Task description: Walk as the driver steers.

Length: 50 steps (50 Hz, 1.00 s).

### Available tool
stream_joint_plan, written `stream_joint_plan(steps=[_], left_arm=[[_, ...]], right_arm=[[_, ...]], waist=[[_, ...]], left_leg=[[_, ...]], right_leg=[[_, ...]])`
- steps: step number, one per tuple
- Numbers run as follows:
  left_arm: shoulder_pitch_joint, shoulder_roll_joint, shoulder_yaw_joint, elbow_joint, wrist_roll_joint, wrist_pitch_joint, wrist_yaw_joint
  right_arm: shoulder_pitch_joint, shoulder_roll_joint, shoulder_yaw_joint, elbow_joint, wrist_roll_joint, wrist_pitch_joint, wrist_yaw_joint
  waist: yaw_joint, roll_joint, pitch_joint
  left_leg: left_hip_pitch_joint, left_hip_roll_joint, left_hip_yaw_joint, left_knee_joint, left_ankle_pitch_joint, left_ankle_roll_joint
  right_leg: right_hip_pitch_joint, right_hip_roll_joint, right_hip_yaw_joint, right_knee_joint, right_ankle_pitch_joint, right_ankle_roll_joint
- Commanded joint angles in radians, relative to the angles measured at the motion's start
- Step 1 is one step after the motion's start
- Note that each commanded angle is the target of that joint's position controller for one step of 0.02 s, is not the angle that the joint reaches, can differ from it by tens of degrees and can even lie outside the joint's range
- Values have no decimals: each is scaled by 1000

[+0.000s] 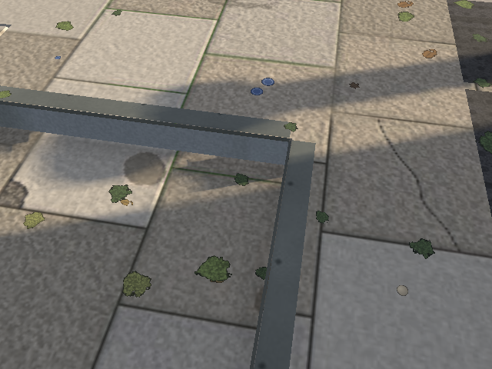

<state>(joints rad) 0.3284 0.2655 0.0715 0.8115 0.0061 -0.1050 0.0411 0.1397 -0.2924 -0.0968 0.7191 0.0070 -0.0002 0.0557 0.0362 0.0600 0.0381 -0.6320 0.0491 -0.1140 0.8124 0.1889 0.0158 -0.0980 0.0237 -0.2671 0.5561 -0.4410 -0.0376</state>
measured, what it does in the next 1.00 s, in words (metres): walks ahead, turning left: left foot 0.14 m lower, then right foot 0.14 m higher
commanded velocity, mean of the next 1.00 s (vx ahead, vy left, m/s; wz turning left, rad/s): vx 0.48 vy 0.00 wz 0.45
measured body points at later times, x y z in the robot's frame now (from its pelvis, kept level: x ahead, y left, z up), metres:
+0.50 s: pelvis +0.27 +0.03 -0.12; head +0.28 +0.03 +0.33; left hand +0.45 +0.28 -0.18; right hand +0.31 -0.23 -0.26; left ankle +0.23 +0.12 -0.86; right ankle +0.40 -0.06 -0.61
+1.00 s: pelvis +0.51 +0.03 -0.01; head +0.55 +0.03 +0.44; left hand +0.35 +0.26 -0.13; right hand +0.79 -0.10 -0.12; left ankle +0.54 +0.21 -0.68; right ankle +0.48 -0.07 -0.72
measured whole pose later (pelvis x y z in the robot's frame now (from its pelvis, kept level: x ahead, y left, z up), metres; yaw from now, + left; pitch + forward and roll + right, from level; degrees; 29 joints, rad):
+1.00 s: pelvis +0.51 +0.03 -0.01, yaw +25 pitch +2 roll +1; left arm 0.49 0.23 0.06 0.87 0.02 -0.05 0.02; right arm 0.10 -0.25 -0.07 0.67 -0.05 0.02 0.03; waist 0.08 0.03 0.03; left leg -0.68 -0.06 -0.11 0.96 0.01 0.02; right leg -0.29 -0.04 -0.11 0.78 -0.53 -0.04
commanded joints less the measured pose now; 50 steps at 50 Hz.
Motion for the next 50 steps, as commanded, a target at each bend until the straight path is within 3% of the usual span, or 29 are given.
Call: stream_joint_plan(steps=[1,3,6,8,9,10,11,12,13,14,15,17,18,20,22,25,28,29,31,32,33,34,35,37,38,40,43,45,50], left_arm=[[85,116,25,-21,70,0,2],[136,99,22,-14,66,6,4],[127,104,19,-13,51,35,19],[143,99,14,-1,40,49,21],[130,108,12,-6,32,58,19],[76,111,12,-15,-4,63,14],[79,34,6,2,-25,65,10],[93,36,-8,-96,-66,49,3],[-51,58,-25,-161,-40,38,0],[-120,34,-42,-188,2,33,10],[-159,33,-46,-179,33,34,12],[-132,29,-45,-169,74,71,6],[-167,12,-52,-188,77,98,8],[-242,-50,-77,-245,74,126,10],[-273,-62,-87,-278,75,130,5],[-319,-51,-92,-319,73,126,-16],[-365,-86,-105,-358,56,127,-39],[-335,-97,-108,-359,46,121,-45],[-65,-37,-68,-289,21,96,-37],[120,63,-26,-258,51,73,-27],[209,230,12,-236,85,78,-14],[134,216,9,-231,39,78,-13],[8,154,-8,-221,19,73,-16],[-98,25,-37,-169,30,65,-35],[-130,-13,-46,-152,35,55,-44],[-128,3,-31,-105,33,36,-63],[-32,63,4,-39,15,18,-59],[62,85,16,-6,9,19,-40],[214,79,16,14,17,60,3]], right_arm=[[-131,-70,-7,-100,-90,7,22],[-207,-32,5,-119,-76,6,36],[-222,6,19,-105,-64,-5,32],[-45,-4,7,-23,-72,-15,7],[124,-43,-14,44,-66,-23,-9],[299,-90,-35,103,-76,-35,-19],[331,-183,-59,121,-81,-35,-15],[395,-280,-62,69,-53,-33,-2],[475,-249,-62,47,-26,-14,-18],[451,-246,-56,67,-34,8,-50],[351,-181,-37,60,-40,12,-74],[259,-121,-2,61,-12,-22,-78],[236,-107,12,73,-16,-41,-66],[216,-119,21,93,-34,-66,-58],[200,-115,27,106,-32,-68,-56],[224,-110,23,96,-16,-62,-68],[291,-134,3,93,-6,-44,-72],[294,-128,0,87,-4,-34,-67],[226,-125,-4,42,-5,-32,-52],[164,-99,-1,11,-4,-48,-54],[23,-12,5,-117,14,-53,-38],[89,-18,-4,-110,-31,-65,-31],[142,-2,-5,-93,-54,-62,-34],[191,35,6,-68,-55,-27,-51],[220,39,10,-63,-48,-9,-57],[222,12,3,-62,-37,19,-51],[110,-23,-3,-85,-47,33,-44],[48,-15,1,-93,-54,30,-39],[-124,14,27,-123,-61,4,-21]], waist=[[40,-48,89],[94,-83,113],[110,-87,118],[37,-67,19],[-42,-69,-81],[-172,-5,-162],[-202,200,-171],[-176,201,-420],[-264,37,-584],[-222,8,-465],[-175,-35,-335],[-66,-88,-138],[-28,-108,-59],[3,-74,-7],[22,-31,23],[4,-46,8],[-58,50,-35],[-49,72,-54],[84,36,-166],[199,-104,-245],[225,-499,-259],[137,-312,-174],[18,-204,-39],[-73,-163,75],[-108,-173,78],[-133,-198,42],[-95,-153,8],[-51,-159,-19],[51,-172,-63]], left_leg=[[-158,31,52,-72,105,19],[-101,21,107,-185,146,34],[-26,14,165,-343,127,68],[197,-27,215,-408,153,102],[395,-61,231,-404,148,125],[701,-66,234,-467,250,152],[961,48,86,-324,481,214],[1272,305,-161,-9,1063,371],[1350,382,-336,-165,698,456],[1205,381,-406,-382,115,432],[1028,350,-444,-474,-274,401],[588,356,-454,-530,-309,416],[405,324,-406,-540,-354,393],[270,220,-334,-565,-451,335],[212,140,-283,-589,-451,299],[206,95,-234,-638,-417,258],[320,112,-176,-652,-204,245],[324,117,-154,-623,-75,240],[266,83,-121,-371,383,191],[191,17,-68,-3,366,151],[-153,-181,-71,358,-574,73],[-238,-220,-294,531,-598,95],[-269,-182,-250,580,-554,93],[-202,-112,-111,603,-531,63],[-147,-109,-96,585,-468,48],[-72,-125,-70,520,-335,29],[-29,-136,-38,355,-216,4],[-56,-146,-32,259,-191,-1],[-192,-73,55,56,-141,1]], right_leg=[[44,-359,188,-56,272,-85],[24,-334,163,3,221,-59],[52,-336,127,146,334,-35],[60,-310,83,416,563,-34],[8,-295,75,638,627,-38],[-183,-246,16,956,486,-20],[-561,-81,-3,1485,-391,4],[-840,-102,141,1784,-484,27],[-988,-102,239,1773,-325,42],[-1115,-101,248,1679,-159,49],[-1140,-128,254,1630,-110,44],[-1006,-154,289,1582,-112,39],[-979,-153,306,1537,-145,32],[-1018,-135,288,1484,-101,16],[-1025,-131,262,1378,-28,20],[-897,-152,242,1106,91,40],[-725,-123,183,892,-96,16],[-638,-94,167,861,-179,-8],[-251,20,188,647,-259,-55],[-114,-90,434,457,-456,-92],[-46,-341,1099,-87,-781,-137],[-86,-437,1464,-309,-766,-183],[-190,-437,1374,-248,-689,-187],[-423,-353,947,-50,-478,-156],[-495,-310,791,-24,-327,-120],[-520,-257,569,-22,-58,-89],[-405,-232,421,-30,253,-107],[-259,-238,389,8,476,-134],[59,-238,447,49,623,-177]])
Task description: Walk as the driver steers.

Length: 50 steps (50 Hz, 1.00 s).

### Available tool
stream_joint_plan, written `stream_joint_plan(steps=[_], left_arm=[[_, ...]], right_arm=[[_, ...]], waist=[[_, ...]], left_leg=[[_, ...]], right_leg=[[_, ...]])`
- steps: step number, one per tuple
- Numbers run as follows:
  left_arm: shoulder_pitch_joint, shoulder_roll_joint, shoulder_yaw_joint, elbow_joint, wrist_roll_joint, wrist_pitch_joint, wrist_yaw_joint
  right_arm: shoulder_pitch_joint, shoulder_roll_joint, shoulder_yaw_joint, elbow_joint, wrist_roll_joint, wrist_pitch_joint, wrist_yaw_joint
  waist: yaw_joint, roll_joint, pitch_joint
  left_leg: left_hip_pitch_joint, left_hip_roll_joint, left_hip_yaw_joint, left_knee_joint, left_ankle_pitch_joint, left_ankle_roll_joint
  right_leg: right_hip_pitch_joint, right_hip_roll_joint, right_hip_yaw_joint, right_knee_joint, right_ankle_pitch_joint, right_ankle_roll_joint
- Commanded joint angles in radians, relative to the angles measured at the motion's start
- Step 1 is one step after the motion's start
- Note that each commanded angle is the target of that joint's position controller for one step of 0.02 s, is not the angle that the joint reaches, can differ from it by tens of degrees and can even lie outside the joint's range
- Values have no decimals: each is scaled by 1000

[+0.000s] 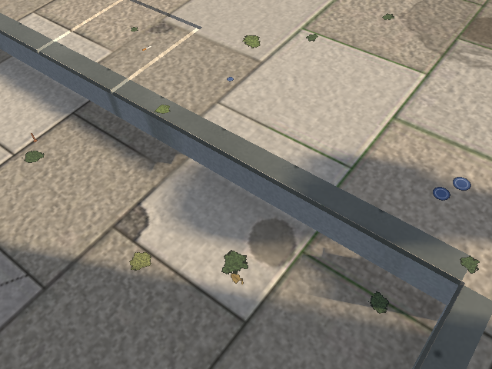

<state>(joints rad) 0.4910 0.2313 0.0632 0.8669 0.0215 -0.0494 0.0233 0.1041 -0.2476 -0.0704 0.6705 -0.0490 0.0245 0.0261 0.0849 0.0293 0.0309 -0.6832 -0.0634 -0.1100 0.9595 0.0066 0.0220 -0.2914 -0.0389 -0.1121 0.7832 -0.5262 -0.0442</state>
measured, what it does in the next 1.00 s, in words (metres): walks ahead, turning right: left foot 0.14 m lower, then right foot 0.14 m higher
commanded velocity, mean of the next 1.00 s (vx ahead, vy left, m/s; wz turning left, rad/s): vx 0.06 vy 0.00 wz -0.49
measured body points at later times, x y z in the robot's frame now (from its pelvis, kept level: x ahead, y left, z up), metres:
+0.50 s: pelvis +0.18 +0.05 -0.10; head +0.22 +0.06 +0.34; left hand +0.40 +0.26 -0.21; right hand +0.21 -0.23 -0.22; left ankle +0.23 +0.14 -0.85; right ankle +0.15 -0.09 -0.61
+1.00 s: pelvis +0.20 -0.02 -0.06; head +0.23 -0.06 +0.39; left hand +0.48 +0.09 -0.13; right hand +0.19 -0.35 -0.16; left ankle +0.25 +0.12 -0.69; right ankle +0.17 -0.16 -0.71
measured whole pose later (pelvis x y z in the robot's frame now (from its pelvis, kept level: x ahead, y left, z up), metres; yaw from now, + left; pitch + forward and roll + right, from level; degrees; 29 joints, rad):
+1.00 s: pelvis +0.20 -0.02 -0.06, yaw -33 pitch +4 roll +2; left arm 0.18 0.21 0.03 0.56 0.00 0.01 0.04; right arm 0.11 -0.32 -0.07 0.68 0.00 0.07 -0.03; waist 0.01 0.01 0.00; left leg -0.58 -0.05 -0.05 1.20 -0.34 -0.05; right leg -0.71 0.01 0.10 1.17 -0.53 0.01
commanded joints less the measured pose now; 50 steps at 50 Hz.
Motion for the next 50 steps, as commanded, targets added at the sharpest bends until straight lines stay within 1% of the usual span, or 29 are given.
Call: stream_joint_plan(steps=[1,5,10,11,12,13,14,15,16,17,18,20,21,23,27,30,33,34,35,37,38,39,40,41,42,43,45,46,50], left_arm=[[2,57,5,-47,-78,3,63],[-8,126,22,-74,-57,25,98],[-22,123,40,-109,-55,43,92],[-18,98,35,-102,-52,40,81],[13,60,31,-91,-41,26,62],[114,19,6,-89,-38,14,40],[150,76,-4,-112,-62,1,27],[95,100,1,-126,-74,-1,25],[-6,102,2,-156,-73,9,36],[-74,90,-2,-205,-74,30,54],[-126,88,1,-216,-62,57,73],[-172,78,12,-238,-52,87,85],[-212,62,11,-282,-46,84,85],[-240,47,11,-294,-39,74,77],[-316,19,-6,-355,-19,67,53],[-451,-23,-35,-440,-6,72,32],[-517,-26,-47,-483,-15,60,13],[-479,-23,-43,-461,-13,50,11],[-471,-17,-42,-469,-21,44,9],[-424,14,-35,-443,-41,37,7],[-415,83,-17,-440,-49,39,10],[-346,167,15,-429,-48,43,15],[-185,233,35,-410,-26,52,22],[-164,296,56,-410,11,31,-3],[-233,282,49,-408,10,7,-30],[-307,213,33,-410,-15,0,-38],[-413,121,14,-406,-41,24,-19],[-438,100,6,-409,-36,33,-6],[-410,98,2,-395,-25,42,41]], right_arm=[[-173,9,12,-107,65,-36,24],[-211,4,23,-95,49,-59,74],[-123,-43,1,-52,61,-74,48],[6,-43,-9,0,52,-82,35],[168,-75,-23,53,30,-85,20],[265,-131,-23,69,1,-96,13],[267,-142,-22,88,24,-84,17],[223,-130,-16,77,33,-66,16],[157,-124,-8,71,34,-53,7],[64,-126,2,67,46,-38,-7],[-11,-113,9,50,31,-26,-22],[-43,-70,27,61,15,-16,-41],[-42,-97,30,70,12,-16,-58],[-19,-118,21,76,13,-18,-84],[50,-143,8,87,31,-14,-102],[137,-167,-8,99,38,11,-105],[139,-206,-27,72,31,29,-104],[133,-225,-36,76,24,23,-86],[121,-243,-44,68,33,21,-75],[226,-257,-60,116,70,38,-52],[282,-223,-54,108,52,37,-57],[252,-199,-46,71,22,29,-63],[50,-204,-39,-5,6,22,-57],[-96,-186,-39,-53,41,17,-43],[-68,-138,-27,-52,79,13,-34],[-4,-128,-20,-37,87,18,-35],[60,-153,-28,-24,47,28,-55],[67,-150,-25,-24,40,37,-60],[42,-85,7,-67,48,39,-51]], waist=[[-1,-138,-58],[23,-95,-48],[11,-73,-18],[-44,-40,-50],[-98,31,-128],[-132,207,-347],[-131,244,-503],[-136,178,-485],[-117,74,-428],[-67,43,-366],[-54,20,-253],[-27,41,-117],[-14,75,-84],[-27,64,-95],[-50,70,-127],[-100,100,-103],[-123,97,-108],[-120,133,-131],[-105,145,-132],[-97,157,-94],[-124,63,-144],[-95,-120,-248],[42,-402,-305],[88,-405,-329],[24,-320,-296],[-31,-302,-250],[-101,-252,-176],[-111,-232,-157],[-119,-178,-183]], left_leg=[[-151,90,-17,-209,133,-21],[71,66,28,-414,341,-32],[270,102,30,-683,377,-14],[458,100,89,-764,525,-8],[785,173,59,-679,838,27],[1238,395,-65,-301,1407,153],[1329,493,-181,-256,1343,254],[1240,502,-189,-314,1131,301],[1095,500,-193,-390,861,331],[910,535,-264,-511,502,368],[672,563,-255,-621,358,363],[425,469,-114,-662,195,254],[392,431,-64,-662,133,206],[416,366,47,-683,133,199],[585,398,80,-664,237,233],[700,429,74,-647,141,205],[673,448,98,-645,92,182],[626,449,155,-615,271,201],[605,451,171,-594,328,189],[525,343,266,-591,333,135],[521,279,311,-481,395,81],[409,209,345,-274,434,11],[157,97,291,-6,-299,-41],[22,30,76,274,-651,-44],[-30,42,5,377,-646,-31],[-39,59,-4,365,-585,-35],[1,77,4,327,-442,-61],[52,57,22,342,-381,-72],[132,15,34,175,-298,-77]], right_leg=[[252,-199,307,-149,653,-158],[94,-144,289,-69,509,-128],[67,-62,334,173,464,-73],[-7,-16,287,322,443,-36],[-231,55,229,553,200,22],[-570,126,217,1006,-480,95],[-690,62,264,1184,-473,130],[-744,39,256,1253,-400,153],[-768,13,208,1304,-309,175],[-759,-13,166,1323,-199,190],[-694,-13,160,1348,-140,187],[-615,-13,194,1265,-62,161],[-632,-13,243,1180,-3,159],[-612,-8,207,1019,158,164],[-711,-53,204,965,175,161],[-821,-100,219,856,48,126],[-743,-112,192,703,38,94],[-664,-87,94,814,15,95],[-632,-98,120,782,-17,79],[-448,-7,15,463,-88,16],[-340,-2,101,403,235,-32],[-178,-73,295,383,557,-107],[-43,-172,602,90,686,-238],[-38,-239,806,-137,732,-342],[-60,-250,775,-117,712,-330],[-98,-215,728,-85,634,-280],[-211,-153,645,-13,445,-191],[-274,-140,616,10,458,-187],[-277,-93,570,35,490,-180]])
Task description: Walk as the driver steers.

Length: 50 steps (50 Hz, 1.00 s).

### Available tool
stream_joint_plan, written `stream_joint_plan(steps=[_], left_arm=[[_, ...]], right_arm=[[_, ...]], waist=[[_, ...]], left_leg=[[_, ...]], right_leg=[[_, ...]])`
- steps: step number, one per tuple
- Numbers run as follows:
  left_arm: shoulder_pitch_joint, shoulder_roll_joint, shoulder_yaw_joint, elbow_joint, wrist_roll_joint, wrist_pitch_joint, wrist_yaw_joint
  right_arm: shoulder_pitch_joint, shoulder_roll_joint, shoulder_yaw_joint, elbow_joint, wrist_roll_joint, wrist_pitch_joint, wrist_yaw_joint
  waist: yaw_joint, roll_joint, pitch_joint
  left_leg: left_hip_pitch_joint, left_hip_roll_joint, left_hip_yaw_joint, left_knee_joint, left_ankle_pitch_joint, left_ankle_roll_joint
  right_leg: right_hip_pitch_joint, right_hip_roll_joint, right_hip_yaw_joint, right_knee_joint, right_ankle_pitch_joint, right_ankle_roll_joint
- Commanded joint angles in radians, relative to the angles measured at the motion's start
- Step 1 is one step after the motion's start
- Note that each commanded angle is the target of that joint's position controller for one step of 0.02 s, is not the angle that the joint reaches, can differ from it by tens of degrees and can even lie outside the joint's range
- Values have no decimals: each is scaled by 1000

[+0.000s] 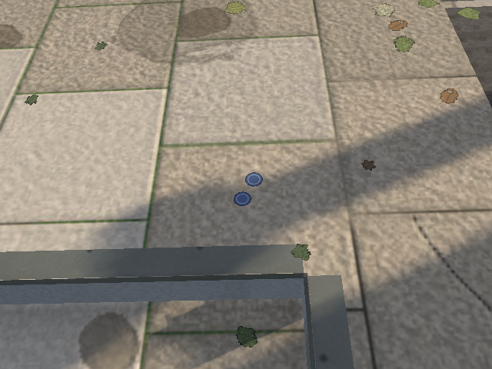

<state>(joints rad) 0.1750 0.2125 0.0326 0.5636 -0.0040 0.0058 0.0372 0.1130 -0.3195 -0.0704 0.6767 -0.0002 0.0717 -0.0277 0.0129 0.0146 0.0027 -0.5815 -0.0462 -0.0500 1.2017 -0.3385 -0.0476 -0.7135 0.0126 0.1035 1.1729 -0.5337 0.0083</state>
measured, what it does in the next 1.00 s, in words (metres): steps on the spot: left foot 0.14 m lower, then right foot 0.14 m higher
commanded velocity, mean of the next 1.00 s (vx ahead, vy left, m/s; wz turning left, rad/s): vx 0.00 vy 0.00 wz -0.29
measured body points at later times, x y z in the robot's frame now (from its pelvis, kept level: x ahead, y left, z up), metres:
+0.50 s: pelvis -0.02 +0.08 -0.05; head +0.00 +0.12 +0.39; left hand +0.19 +0.27 -0.17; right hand +0.00 -0.16 -0.16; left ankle +0.00 +0.16 -0.79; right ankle -0.09 -0.08 -0.50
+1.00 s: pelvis -0.03 +0.05 -0.04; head -0.03 +0.05 +0.41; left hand +0.16 +0.19 -0.16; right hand -0.11 -0.18 -0.19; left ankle +0.00 +0.16 -0.79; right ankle -0.13 -0.12 -0.65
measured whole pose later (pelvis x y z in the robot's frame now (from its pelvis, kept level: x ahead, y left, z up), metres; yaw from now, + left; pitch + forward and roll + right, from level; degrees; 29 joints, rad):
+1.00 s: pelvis -0.03 +0.05 -0.04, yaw -13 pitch +2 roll -2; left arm 0.14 0.06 -0.01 0.81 0.02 -0.02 0.05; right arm 0.49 -0.19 -0.04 0.82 -0.03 0.10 -0.03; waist -0.01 0.05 -0.05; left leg -0.22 0.05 0.02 0.39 -0.20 -0.01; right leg -0.54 -0.04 0.08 1.33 -0.83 0.11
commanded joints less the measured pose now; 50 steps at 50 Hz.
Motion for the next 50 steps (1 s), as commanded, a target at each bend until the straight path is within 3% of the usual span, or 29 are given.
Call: stream_joint_plan(steps=[1,4,8,10,11,12,13,14,15,16,17,18,19,20,23,27,30,31,33,34,35,36,37,38,40,41,42,45,50], left_arm=[[-79,122,35,-85,-2,-8,37],[-73,132,44,-78,-10,5,59],[-53,129,54,-58,-9,15,86],[-25,121,60,-33,-10,26,98],[-10,97,52,-16,-4,28,95],[13,45,41,-7,9,28,79],[32,12,34,-15,10,14,61],[93,10,35,-14,6,-10,45],[93,44,38,-50,-18,-24,43],[-11,97,52,-53,-37,-10,54],[-66,118,62,-46,-20,14,55],[-93,115,61,-59,-10,33,53],[-124,95,51,-85,-3,39,48],[-132,66,37,-104,-4,39,40],[-117,17,6,-111,-10,27,16],[-62,8,-1,-72,-7,23,13],[-90,-20,-12,-60,-4,23,10],[-132,-54,-24,-79,2,18,10],[-194,-94,-49,-79,5,-3,1],[-196,-107,-55,-63,3,-14,-4],[-166,-93,-55,-49,15,-21,-5],[-113,-46,-37,-5,21,-30,-3],[-52,20,-14,67,19,-30,5],[-33,10,-12,97,31,-32,9],[-89,-87,-39,100,32,-35,11],[-110,-102,-42,99,33,-37,11],[-112,-104,-41,101,33,-37,12],[-103,-96,-35,137,30,-39,17],[-102,-101,-37,206,19,-46,19]], right_arm=[[15,-3,14,-86,0,-11,9],[-7,8,22,-110,2,-19,23],[4,13,18,-104,6,-19,40],[44,40,16,-80,4,-21,53],[114,63,11,-48,2,-22,57],[190,48,4,-11,-15,-21,58],[240,-12,-3,2,-29,-27,50],[276,-46,-8,15,-30,-32,49],[172,-136,-32,4,-43,-42,55],[51,-76,-13,-60,-66,-32,27],[-14,27,29,-92,-53,-26,-2],[-32,56,57,-113,-38,-26,-22],[0,51,69,-110,-25,-24,-38],[58,39,72,-100,-22,-23,-53],[194,65,86,-70,-29,-32,-78],[225,62,81,-78,-27,-52,-68],[246,64,76,-78,-21,-53,-63],[257,53,66,-72,-6,-43,-62],[249,63,60,-83,-4,-18,-68],[268,43,47,-74,1,-7,-67],[366,1,24,-23,23,1,-51],[402,-13,14,-10,25,2,-40],[441,-25,5,3,3,-5,-22],[413,-13,6,8,-11,-13,-7],[386,75,25,22,-21,-1,14],[413,104,30,38,-24,10,17],[426,108,30,50,-27,16,18],[407,66,19,65,-34,17,10],[454,81,26,122,-33,21,-7]], waist=[[-39,-164,-166],[-28,-167,-181],[-17,-174,-153],[-26,-153,-124],[-50,-122,-109],[-60,34,-83],[-63,220,-48],[-12,207,-84],[55,273,-79],[37,193,2],[23,130,55],[22,87,74],[5,48,73],[-6,35,49],[-38,47,-41],[-28,71,-66],[-38,85,-55],[-40,125,-47],[-61,140,-48],[-76,165,-49],[-72,169,-24],[-60,98,-30],[-62,-18,-94],[-39,-55,-117],[-30,0,-95],[-35,20,-87],[-27,19,-71],[-10,-41,-13],[-21,-50,11]], left_leg=[[41,-6,-32,-136,50,-13],[116,-7,-53,-322,71,-17],[255,46,-92,-613,228,34],[412,55,-32,-848,422,53],[530,60,29,-929,487,55],[677,129,-6,-879,561,72],[725,274,-98,-724,1014,107],[675,367,-176,-704,1156,167],[539,491,-341,-807,782,295],[430,442,-306,-906,277,294],[360,365,-278,-929,109,259],[309,344,-265,-924,92,245],[323,329,-256,-913,118,243],[362,305,-226,-899,143,234],[515,275,-185,-869,215,256],[535,310,-200,-868,419,314],[557,322,-215,-872,452,328],[579,306,-213,-877,389,315],[527,272,-178,-906,309,270],[468,260,-145,-930,312,248],[436,242,-126,-957,385,218],[463,218,-97,-929,512,183],[477,198,-19,-899,608,158],[516,174,52,-854,628,131],[478,155,77,-840,521,111],[445,153,72,-844,462,114],[407,158,59,-861,379,120],[346,149,52,-892,170,105],[370,136,59,-876,161,81]], right_leg=[[167,-136,358,-352,484,-236],[168,-105,381,-355,384,-238],[125,-75,416,-289,280,-207],[68,-26,354,-210,302,-168],[-10,15,283,-107,266,-133],[-201,116,140,180,17,-66],[-409,213,45,560,-235,-4],[-439,183,52,819,-261,31],[-440,109,20,950,-197,58],[-465,83,82,996,-19,85],[-426,92,83,1049,52,103],[-380,93,91,1045,81,113],[-372,100,105,1030,103,116],[-364,104,109,1007,121,110],[-338,82,142,879,120,108],[-230,36,152,765,48,129],[-184,-15,131,619,-5,125],[-191,-41,89,470,-100,117],[-60,-100,19,93,-215,91],[58,-89,-33,-62,-275,85],[119,-52,-94,-175,-296,69],[167,-60,-55,-228,-67,62],[189,-63,5,-133,103,45],[156,-62,21,-88,125,28],[134,-66,25,-55,79,3],[141,-70,17,-36,41,1],[144,-73,10,-36,13,3],[129,-78,3,-78,23,8],[93,-81,8,-80,25,7]])
Keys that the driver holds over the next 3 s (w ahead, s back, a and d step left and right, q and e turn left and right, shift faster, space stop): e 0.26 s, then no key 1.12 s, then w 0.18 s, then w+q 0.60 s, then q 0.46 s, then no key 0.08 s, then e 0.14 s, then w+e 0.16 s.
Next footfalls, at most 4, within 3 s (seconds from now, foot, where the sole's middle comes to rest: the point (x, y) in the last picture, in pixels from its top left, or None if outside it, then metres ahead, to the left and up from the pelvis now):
0.24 left None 0.03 0.16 -0.83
0.68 right None -0.09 -0.13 -0.69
1.78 right None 0.12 -0.20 -0.69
2.38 left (256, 361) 0.49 0.05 -0.83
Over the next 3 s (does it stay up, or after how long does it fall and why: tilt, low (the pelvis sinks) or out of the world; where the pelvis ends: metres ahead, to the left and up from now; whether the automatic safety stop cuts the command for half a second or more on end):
stays up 0.56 -0.11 0.04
